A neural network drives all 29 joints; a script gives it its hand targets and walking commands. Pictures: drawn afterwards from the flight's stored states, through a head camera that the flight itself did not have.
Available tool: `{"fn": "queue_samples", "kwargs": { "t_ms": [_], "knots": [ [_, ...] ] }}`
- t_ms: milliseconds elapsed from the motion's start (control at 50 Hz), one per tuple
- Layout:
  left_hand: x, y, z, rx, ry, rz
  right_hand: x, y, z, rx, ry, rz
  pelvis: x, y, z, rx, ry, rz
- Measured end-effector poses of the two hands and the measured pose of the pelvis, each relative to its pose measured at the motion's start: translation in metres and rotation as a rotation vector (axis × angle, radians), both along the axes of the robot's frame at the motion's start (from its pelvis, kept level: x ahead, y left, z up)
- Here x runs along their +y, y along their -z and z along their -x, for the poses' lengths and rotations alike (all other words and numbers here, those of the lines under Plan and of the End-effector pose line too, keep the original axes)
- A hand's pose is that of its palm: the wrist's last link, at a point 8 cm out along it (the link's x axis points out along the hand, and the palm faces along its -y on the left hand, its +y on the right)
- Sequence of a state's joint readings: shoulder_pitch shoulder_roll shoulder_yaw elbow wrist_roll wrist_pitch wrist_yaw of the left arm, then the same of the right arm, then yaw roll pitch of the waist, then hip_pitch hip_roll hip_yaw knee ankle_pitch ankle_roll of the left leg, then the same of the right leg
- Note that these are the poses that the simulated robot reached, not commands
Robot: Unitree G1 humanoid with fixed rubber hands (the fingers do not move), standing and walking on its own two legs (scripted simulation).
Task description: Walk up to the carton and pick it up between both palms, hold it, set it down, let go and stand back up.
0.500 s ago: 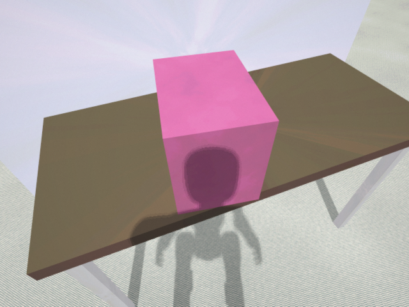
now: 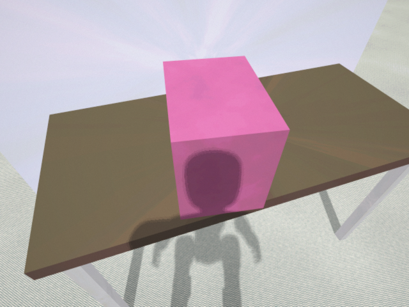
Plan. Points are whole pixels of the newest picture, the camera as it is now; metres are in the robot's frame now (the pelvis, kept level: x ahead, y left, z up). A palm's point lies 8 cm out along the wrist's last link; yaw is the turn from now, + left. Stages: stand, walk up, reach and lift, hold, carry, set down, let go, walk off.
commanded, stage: walk up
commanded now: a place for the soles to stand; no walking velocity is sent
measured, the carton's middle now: (213, 135) +0.49 -0.02 +0.07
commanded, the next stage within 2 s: none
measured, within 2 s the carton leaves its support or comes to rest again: neither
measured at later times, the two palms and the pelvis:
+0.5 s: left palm out of the picture +0.06 +0.21 -0.12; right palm out of the picture -0.04 -0.35 -0.10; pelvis -0.01 -0.07 +0.00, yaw +4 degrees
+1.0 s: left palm out of the picture +0.00 +0.11 -0.12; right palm out of the picture +0.12 -0.38 -0.13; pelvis +0.02 -0.14 +0.00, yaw +9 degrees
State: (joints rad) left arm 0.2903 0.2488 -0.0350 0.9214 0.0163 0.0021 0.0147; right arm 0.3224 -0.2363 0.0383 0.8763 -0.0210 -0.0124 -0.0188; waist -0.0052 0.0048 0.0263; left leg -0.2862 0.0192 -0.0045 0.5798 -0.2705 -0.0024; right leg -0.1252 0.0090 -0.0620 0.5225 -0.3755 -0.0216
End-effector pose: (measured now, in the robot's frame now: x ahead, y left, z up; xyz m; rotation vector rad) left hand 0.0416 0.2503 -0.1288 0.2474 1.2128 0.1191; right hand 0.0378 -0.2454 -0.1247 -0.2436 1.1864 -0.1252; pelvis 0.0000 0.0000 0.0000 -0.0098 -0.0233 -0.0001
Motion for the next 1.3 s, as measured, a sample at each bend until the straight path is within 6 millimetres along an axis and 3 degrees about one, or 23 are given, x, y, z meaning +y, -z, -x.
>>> {"fn": "queue_samples", "kwargs": {
  "t_ms": [260,360,420,460,520,600,700,780,920,1080,1200,1300],
  "knots": [
    [0.009,0.006,0.024,0.060,0.015,-0.005,-0.006,-0.004,0.015,0.034,-0.019,0.048,0.000,0.001,0.008,0.006,-0.028,0.001],
    [0.008,-0.001,0.005,0.039,0.063,-0.035,-0.043,-0.020,0.065,0.132,0.057,0.143,-0.021,-0.003,0.013,0.001,-0.038,0.010],
    [-0.008,-0.004,-0.011,-0.004,0.079,-0.032,-0.068,-0.027,0.086,0.175,0.092,0.167,-0.040,-0.004,0.013,-0.008,-0.048,0.001],
    [-0.025,-0.005,-0.018,-0.027,0.068,-0.019,-0.086,-0.027,0.088,0.176,0.099,0.167,-0.054,-0.003,0.012,-0.013,-0.054,-0.005],
    [-0.055,-0.004,-0.021,-0.048,0.037,-0.008,-0.113,-0.015,0.068,0.139,0.070,0.144,-0.077,0.003,0.008,-0.015,-0.069,-0.011],
    [-0.091,0.006,-0.004,-0.053,-0.046,-0.040,-0.149,0.015,0.016,0.063,-0.020,0.100,-0.111,0.021,0.002,-0.032,-0.091,-0.010],
    [-0.128,-0.005,0.031,-0.013,-0.175,-0.035,-0.152,0.014,-0.041,-0.022,-0.105,0.038,-0.134,0.010,-0.005,-0.035,-0.117,-0.035],
    [-0.142,-0.015,0.042,0.009,-0.196,-0.035,-0.154,0.006,-0.056,-0.006,-0.152,0.020,-0.144,0.000,-0.011,-0.015,-0.127,-0.036],
    [-0.145,-0.017,0.042,0.013,-0.214,-0.041,-0.153,0.006,-0.063,0.080,-0.180,0.033,-0.145,-0.004,-0.020,0.004,-0.152,-0.025],
    [-0.125,-0.002,0.037,0.020,-0.203,0.003,-0.113,-0.003,-0.094,-0.009,-0.185,0.005,-0.125,-0.002,-0.027,0.004,-0.166,-0.023],
    [-0.119,-0.004,0.019,-0.018,-0.167,0.017,-0.097,-0.006,-0.097,-0.016,-0.166,-0.018,-0.115,-0.005,-0.032,0.002,-0.162,-0.006],
    [-0.112,-0.006,0.016,-0.016,-0.150,0.006,-0.098,-0.004,-0.088,0.013,-0.163,-0.015,-0.111,-0.006,-0.032,0.004,-0.166,-0.004]
  ]
}}
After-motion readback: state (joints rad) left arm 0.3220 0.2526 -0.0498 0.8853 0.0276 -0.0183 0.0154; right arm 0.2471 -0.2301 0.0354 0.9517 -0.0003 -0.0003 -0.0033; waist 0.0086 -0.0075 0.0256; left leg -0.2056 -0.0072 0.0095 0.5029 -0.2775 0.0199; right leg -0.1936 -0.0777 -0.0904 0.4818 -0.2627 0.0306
